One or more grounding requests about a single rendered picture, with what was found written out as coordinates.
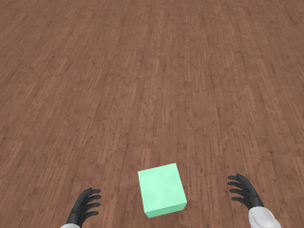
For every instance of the carton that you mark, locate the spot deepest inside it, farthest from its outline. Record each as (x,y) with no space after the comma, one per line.
(162,191)

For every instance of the robot right forearm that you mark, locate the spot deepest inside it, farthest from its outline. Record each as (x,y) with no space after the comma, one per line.
(261,217)

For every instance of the left robot hand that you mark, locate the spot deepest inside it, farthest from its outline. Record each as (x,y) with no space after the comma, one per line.
(78,213)

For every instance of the right robot hand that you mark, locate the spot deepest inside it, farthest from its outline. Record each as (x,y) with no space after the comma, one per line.
(250,198)

